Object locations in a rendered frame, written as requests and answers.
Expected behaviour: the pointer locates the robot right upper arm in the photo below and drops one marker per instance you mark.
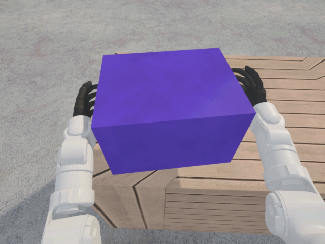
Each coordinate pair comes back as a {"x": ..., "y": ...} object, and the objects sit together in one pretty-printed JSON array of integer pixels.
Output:
[{"x": 298, "y": 217}]

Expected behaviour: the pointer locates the robot left upper arm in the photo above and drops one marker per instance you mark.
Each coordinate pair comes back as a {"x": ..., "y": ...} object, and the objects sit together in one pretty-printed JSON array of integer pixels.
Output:
[{"x": 82, "y": 229}]

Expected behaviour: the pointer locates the carton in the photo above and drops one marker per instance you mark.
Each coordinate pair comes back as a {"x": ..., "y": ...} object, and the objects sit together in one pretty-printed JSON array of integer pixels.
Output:
[{"x": 169, "y": 109}]

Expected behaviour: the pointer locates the robot left forearm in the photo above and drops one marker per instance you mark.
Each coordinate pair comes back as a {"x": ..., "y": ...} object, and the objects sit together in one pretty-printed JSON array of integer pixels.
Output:
[{"x": 73, "y": 187}]

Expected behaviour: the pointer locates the left robot hand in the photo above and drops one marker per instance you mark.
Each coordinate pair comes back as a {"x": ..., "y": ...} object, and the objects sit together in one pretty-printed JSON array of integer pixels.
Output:
[{"x": 82, "y": 105}]

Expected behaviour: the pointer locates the right robot hand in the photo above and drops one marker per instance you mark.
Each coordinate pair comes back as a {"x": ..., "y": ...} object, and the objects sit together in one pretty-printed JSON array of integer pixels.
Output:
[{"x": 252, "y": 84}]

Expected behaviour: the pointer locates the pedestal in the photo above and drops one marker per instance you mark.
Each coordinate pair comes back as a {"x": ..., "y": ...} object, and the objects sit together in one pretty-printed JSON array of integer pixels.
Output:
[{"x": 225, "y": 197}]

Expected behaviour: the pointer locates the robot right forearm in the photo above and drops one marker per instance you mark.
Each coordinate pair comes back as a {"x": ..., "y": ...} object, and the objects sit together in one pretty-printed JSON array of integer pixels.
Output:
[{"x": 282, "y": 168}]

